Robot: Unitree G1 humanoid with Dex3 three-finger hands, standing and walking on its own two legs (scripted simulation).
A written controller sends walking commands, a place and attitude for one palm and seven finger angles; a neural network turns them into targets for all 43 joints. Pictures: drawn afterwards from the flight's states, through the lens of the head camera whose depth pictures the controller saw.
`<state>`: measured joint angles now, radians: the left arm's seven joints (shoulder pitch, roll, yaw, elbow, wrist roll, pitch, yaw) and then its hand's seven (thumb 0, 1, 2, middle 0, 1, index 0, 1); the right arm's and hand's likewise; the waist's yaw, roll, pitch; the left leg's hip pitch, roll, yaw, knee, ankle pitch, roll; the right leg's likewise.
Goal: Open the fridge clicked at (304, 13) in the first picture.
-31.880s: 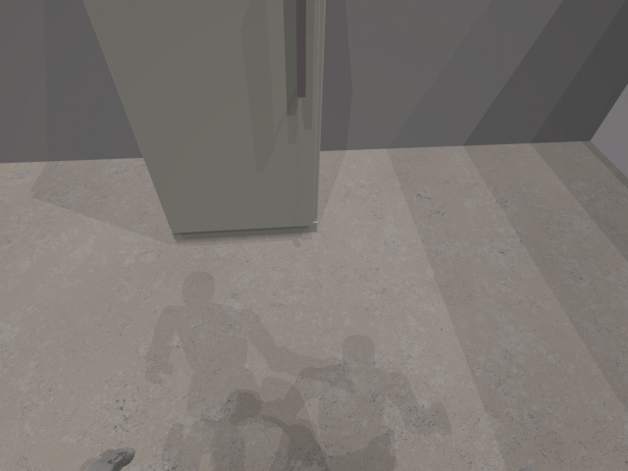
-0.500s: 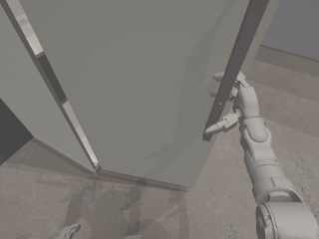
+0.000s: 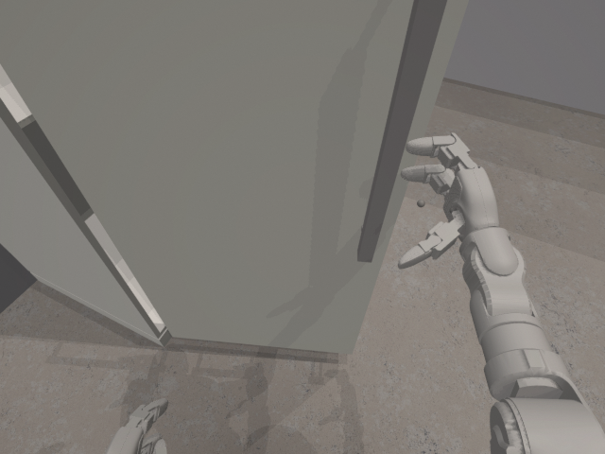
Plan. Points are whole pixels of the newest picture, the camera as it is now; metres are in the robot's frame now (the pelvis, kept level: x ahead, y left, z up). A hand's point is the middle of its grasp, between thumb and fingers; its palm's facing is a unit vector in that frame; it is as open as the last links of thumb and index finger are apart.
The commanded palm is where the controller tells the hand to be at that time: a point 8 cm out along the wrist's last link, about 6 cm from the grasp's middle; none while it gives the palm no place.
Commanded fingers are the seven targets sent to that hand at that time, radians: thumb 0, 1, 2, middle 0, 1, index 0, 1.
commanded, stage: slip the hand off the handle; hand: right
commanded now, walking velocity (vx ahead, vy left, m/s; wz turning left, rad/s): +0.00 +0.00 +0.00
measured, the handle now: (391, 135) +0.48 -0.06 +0.19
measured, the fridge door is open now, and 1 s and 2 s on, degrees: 70 70 70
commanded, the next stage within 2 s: draw the hand back to the body in 0.92 s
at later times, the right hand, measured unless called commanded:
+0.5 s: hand (445, 241) +0.36 -0.13 +0.12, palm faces -0.19 +0.97 -0.12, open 14.7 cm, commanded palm +0.33 -0.19 +0.13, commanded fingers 0.00 0.55 -0.20 0.25 1.15 0.25 1.15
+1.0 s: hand (454, 291) +0.29 -0.13 +0.13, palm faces -0.18 +0.97 -0.15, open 14.6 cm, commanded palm +0.27 -0.18 +0.13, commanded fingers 0.00 0.55 -0.20 0.25 1.15 0.25 1.15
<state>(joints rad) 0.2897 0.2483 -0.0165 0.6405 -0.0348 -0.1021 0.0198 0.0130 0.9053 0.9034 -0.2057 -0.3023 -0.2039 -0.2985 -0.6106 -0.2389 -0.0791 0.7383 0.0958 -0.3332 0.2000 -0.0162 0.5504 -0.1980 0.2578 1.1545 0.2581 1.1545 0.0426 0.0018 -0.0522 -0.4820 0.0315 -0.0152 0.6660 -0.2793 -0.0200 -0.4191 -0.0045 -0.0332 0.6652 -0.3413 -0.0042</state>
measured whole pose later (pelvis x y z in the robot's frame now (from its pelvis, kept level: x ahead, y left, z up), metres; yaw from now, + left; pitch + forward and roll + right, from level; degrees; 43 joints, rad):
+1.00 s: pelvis +0.00 +0.01 +0.00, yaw -1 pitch +1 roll +0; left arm 0.25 0.24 -0.05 0.56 -0.04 -0.15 0.04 0.02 0.90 0.90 -0.21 -0.30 -0.20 -0.30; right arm -0.05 -0.26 -0.06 0.08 0.19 -0.19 0.30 -0.02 0.55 -0.20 0.26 1.15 0.26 1.15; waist -0.02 -0.03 -0.04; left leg -0.40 0.02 0.02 0.69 -0.31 0.00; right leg -0.35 -0.02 0.00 0.69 -0.36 0.02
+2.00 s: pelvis +0.01 +0.00 +0.02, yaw -1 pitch -5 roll +0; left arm 0.22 0.22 -0.06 0.67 0.00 -0.14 0.09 0.02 0.90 0.90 -0.21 -0.30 -0.20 -0.30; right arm 0.34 -0.34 -0.24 -0.34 0.07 -0.01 -0.07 -0.01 -0.15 -0.54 0.23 0.74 0.24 0.74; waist -0.07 -0.04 0.01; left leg -0.13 0.03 0.02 0.43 -0.21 -0.02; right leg -0.09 -0.01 -0.01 0.45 -0.28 -0.01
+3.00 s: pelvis +0.00 -0.01 +0.02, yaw -1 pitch +0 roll +0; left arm 0.17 0.24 0.00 0.59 0.00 -0.06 0.09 0.02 0.90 0.90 -0.21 -0.30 -0.20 -0.30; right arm 0.49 -0.38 -0.37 -0.44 0.05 -0.13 -0.09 0.01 -0.89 -0.90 0.21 0.30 0.21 0.30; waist -0.01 -0.02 0.00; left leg -0.26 0.04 0.00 0.45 -0.19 -0.04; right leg -0.22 0.01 -0.02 0.49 -0.26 -0.02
